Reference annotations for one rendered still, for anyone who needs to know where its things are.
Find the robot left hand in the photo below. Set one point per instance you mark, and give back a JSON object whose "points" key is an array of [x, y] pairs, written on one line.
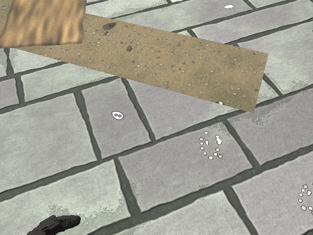
{"points": [[55, 224]]}

